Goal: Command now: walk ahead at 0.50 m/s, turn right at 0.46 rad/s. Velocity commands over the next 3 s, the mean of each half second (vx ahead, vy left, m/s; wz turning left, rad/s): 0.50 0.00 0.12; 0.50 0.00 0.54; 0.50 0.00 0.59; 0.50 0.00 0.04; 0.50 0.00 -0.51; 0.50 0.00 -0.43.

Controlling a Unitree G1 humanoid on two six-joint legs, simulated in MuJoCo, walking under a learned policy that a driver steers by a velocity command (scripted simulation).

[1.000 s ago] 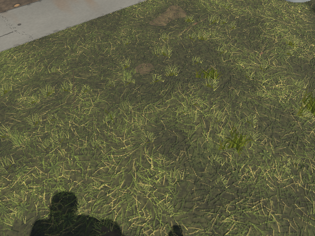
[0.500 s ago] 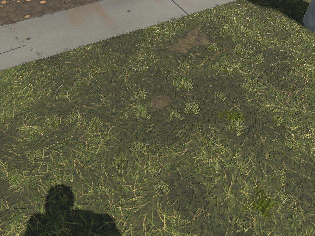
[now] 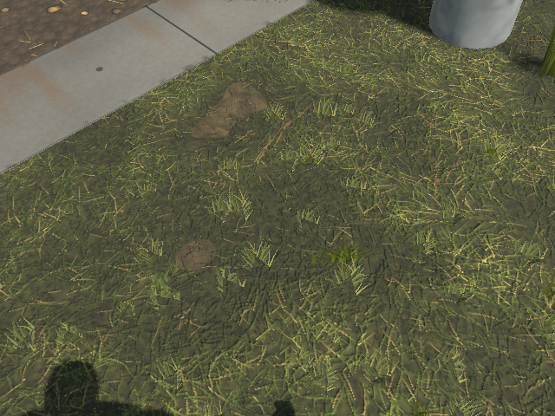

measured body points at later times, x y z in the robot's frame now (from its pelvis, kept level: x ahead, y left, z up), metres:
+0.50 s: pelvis +0.29 +0.08 +0.00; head +0.32 +0.10 +0.45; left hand +0.43 +0.36 -0.10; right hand +0.40 -0.18 -0.10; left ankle +0.30 +0.15 -0.74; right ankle +0.36 -0.08 -0.67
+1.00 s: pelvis +0.57 +0.08 +0.00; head +0.60 +0.09 +0.45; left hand +0.54 +0.38 -0.11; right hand +0.81 -0.12 -0.10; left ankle +0.54 +0.23 -0.66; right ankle +0.61 -0.02 -0.74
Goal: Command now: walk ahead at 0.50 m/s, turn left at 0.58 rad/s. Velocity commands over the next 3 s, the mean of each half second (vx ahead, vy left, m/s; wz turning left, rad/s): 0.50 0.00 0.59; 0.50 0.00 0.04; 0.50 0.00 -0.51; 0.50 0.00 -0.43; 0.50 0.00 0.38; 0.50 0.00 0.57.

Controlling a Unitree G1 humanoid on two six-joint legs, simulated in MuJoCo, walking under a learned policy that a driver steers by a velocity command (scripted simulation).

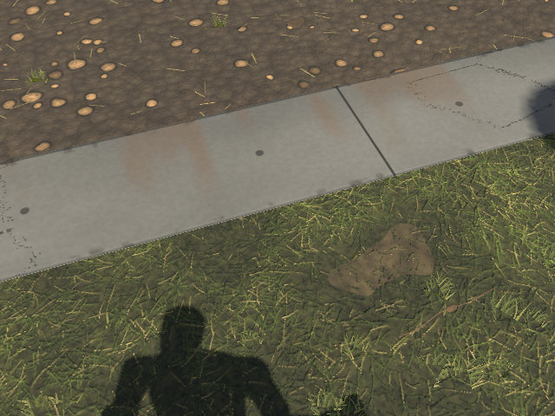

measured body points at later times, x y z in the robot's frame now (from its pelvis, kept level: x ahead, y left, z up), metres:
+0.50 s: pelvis +0.27 +0.09 +0.00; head +0.30 +0.11 +0.45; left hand +0.35 +0.40 -0.10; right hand +0.44 -0.15 -0.10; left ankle +0.27 +0.16 -0.74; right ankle +0.37 -0.08 -0.66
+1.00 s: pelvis +0.56 +0.11 +0.00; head +0.59 +0.10 +0.45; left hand +0.55 +0.39 -0.11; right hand +0.78 -0.10 -0.10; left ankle +0.52 +0.26 -0.67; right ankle +0.60 +0.04 -0.74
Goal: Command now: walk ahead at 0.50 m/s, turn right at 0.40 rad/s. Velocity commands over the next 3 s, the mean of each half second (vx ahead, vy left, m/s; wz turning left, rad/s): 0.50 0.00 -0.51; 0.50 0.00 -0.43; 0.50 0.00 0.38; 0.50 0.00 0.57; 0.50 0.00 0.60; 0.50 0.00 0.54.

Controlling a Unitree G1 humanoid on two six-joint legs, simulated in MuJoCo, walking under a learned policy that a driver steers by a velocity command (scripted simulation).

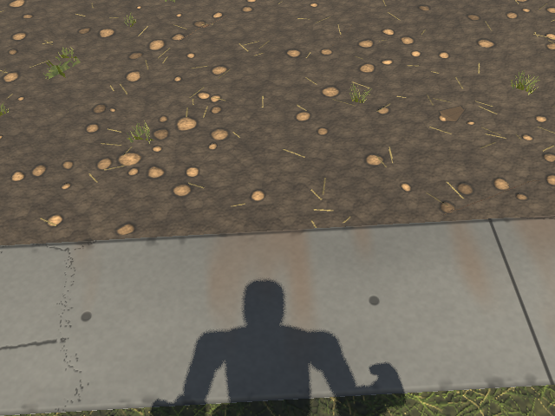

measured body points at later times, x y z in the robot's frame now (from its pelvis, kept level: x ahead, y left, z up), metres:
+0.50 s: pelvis +0.27 +0.03 +0.00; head +0.29 +0.04 +0.45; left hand +0.47 +0.27 -0.11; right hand +0.29 -0.26 -0.10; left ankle +0.30 +0.14 -0.75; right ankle +0.25 -0.11 -0.67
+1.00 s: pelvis +0.50 -0.13 +0.00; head +0.52 -0.15 +0.44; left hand +0.74 +0.04 -0.10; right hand +0.46 -0.43 -0.12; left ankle +0.60 +0.02 -0.66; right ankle +0.48 -0.20 -0.74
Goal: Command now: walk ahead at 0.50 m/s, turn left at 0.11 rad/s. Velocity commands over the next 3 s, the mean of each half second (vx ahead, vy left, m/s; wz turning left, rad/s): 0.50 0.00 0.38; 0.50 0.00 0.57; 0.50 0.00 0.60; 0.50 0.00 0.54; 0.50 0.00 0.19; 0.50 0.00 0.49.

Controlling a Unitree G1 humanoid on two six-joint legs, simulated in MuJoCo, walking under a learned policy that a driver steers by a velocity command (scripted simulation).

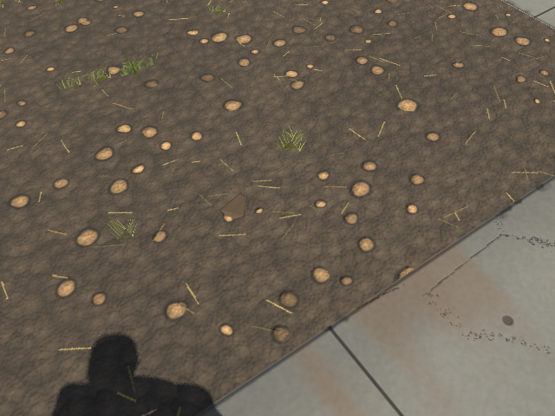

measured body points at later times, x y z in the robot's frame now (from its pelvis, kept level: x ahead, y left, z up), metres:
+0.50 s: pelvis +0.29 +0.09 -0.01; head +0.32 +0.10 +0.44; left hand +0.34 +0.38 -0.11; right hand +0.48 -0.15 -0.11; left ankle +0.32 +0.16 -0.74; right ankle +0.24 -0.08 -0.65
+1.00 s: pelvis +0.57 +0.12 +0.00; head +0.60 +0.12 +0.45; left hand +0.52 +0.42 -0.10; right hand +0.82 -0.05 -0.11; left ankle +0.47 +0.22 -0.65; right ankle +0.65 +0.04 -0.74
